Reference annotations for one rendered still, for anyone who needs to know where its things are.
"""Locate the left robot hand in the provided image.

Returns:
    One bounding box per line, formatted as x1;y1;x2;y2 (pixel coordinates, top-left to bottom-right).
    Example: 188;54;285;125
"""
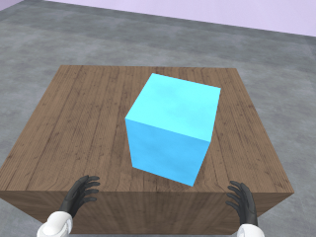
58;175;100;219

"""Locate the pedestal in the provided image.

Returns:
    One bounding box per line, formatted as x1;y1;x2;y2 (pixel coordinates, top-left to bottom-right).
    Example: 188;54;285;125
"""
0;64;294;235

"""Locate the right robot hand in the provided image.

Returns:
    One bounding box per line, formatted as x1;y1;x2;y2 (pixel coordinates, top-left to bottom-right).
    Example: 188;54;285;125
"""
225;181;259;227

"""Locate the carton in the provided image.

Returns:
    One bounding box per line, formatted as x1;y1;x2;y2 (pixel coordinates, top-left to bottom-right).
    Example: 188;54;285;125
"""
125;73;221;187

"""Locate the robot right forearm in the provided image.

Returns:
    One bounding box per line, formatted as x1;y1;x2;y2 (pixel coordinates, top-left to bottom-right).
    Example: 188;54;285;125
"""
237;223;265;237

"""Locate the robot left forearm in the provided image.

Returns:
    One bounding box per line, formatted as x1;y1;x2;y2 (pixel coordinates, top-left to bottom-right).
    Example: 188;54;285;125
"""
37;211;73;237

